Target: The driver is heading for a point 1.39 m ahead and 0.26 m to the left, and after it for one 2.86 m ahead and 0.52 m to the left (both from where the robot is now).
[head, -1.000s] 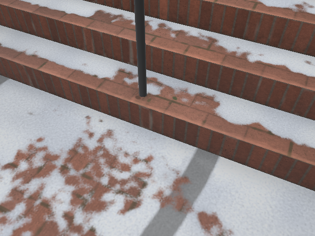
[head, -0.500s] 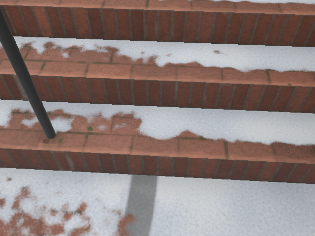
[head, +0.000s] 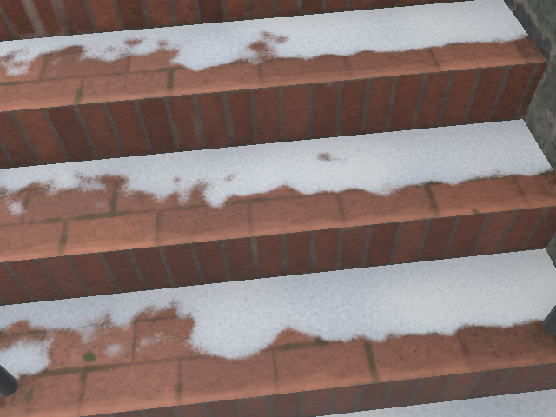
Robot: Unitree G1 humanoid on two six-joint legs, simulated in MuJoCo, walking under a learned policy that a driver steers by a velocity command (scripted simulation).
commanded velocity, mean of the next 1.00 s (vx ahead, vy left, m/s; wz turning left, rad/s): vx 0.43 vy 0.00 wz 0.30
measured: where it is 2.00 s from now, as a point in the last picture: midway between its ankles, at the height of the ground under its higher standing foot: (303, 331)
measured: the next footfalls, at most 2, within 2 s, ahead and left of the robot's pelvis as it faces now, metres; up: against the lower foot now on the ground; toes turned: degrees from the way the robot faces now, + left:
left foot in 0.12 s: +0.24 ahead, +0.12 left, +0.00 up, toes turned +2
right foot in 0.74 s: +0.65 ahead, -0.06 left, +0.17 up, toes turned +21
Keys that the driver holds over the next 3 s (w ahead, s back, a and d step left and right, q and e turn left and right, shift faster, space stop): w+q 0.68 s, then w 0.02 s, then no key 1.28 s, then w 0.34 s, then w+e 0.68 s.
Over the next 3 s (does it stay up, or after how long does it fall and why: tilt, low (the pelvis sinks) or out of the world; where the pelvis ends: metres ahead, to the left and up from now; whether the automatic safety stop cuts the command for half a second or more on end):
stays up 0.87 0.36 0.33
